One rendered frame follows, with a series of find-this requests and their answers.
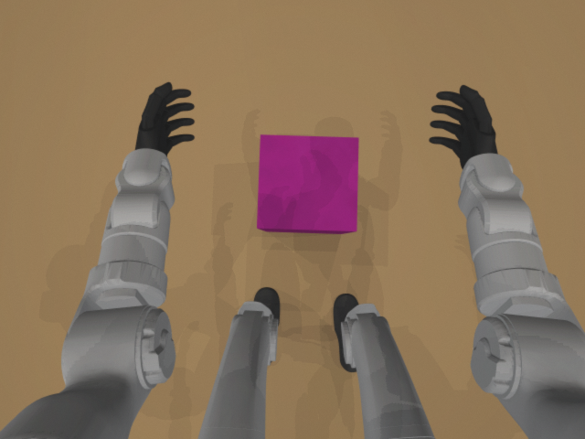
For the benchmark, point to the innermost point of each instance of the robot left shin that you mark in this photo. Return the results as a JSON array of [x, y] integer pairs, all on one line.
[[252, 306]]

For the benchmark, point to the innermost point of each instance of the robot shin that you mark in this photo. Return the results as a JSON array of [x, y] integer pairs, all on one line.
[[252, 306], [365, 308]]

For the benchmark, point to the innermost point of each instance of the robot left forearm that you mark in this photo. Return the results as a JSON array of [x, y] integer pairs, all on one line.
[[130, 270]]

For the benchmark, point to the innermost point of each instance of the carton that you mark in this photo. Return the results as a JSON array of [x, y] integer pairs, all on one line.
[[308, 184]]

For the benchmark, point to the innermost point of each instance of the robot left hand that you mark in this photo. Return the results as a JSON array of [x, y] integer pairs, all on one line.
[[154, 128]]

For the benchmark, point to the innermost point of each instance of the robot right shin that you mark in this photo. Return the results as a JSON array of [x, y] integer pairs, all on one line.
[[365, 308]]

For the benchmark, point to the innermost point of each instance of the robot right forearm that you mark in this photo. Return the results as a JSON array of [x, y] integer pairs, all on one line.
[[512, 275]]

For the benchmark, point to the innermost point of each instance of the right robot upper arm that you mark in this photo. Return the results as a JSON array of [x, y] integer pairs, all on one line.
[[535, 367]]

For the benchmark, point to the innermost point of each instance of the left robot upper arm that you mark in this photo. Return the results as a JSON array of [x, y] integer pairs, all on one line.
[[113, 358]]

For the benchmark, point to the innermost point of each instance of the robot right hand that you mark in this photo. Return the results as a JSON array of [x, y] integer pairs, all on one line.
[[475, 131]]

